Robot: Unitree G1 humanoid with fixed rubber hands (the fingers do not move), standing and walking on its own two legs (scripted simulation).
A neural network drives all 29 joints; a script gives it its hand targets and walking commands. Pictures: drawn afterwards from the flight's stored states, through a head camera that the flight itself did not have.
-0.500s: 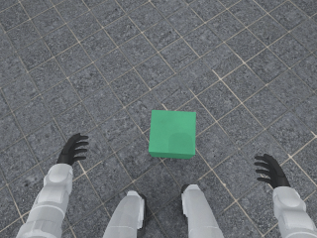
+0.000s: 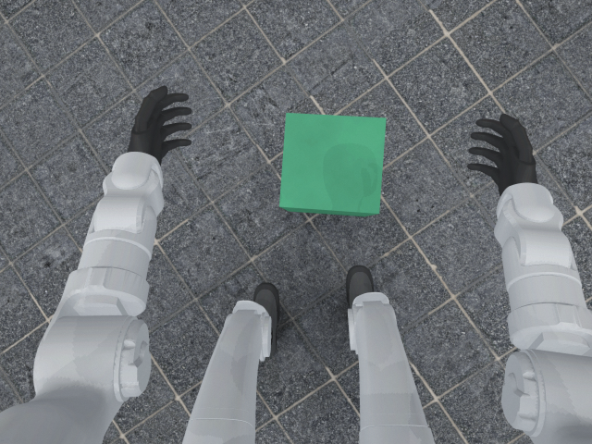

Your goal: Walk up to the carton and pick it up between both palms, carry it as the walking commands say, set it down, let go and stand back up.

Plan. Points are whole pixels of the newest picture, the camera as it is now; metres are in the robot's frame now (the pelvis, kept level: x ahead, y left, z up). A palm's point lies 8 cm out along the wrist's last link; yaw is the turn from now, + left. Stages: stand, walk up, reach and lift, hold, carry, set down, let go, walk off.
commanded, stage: reach and lift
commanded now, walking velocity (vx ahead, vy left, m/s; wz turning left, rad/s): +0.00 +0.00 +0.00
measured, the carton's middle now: (330, 171) +0.48 -0.05 -0.56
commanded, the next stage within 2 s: none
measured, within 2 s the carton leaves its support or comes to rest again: neither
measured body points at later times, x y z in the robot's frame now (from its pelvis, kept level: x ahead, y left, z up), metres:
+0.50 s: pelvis +0.00 +0.00 -0.03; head +0.34 -0.03 +0.26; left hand +0.51 +0.16 -0.18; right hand +0.47 -0.26 -0.21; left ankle +0.05 +0.14 -0.65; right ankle +0.10 -0.13 -0.65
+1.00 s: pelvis -0.07 +0.00 -0.18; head +0.33 -0.02 +0.01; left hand +0.50 +0.16 -0.37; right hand +0.47 -0.23 -0.39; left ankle +0.05 +0.14 -0.65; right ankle +0.09 -0.13 -0.65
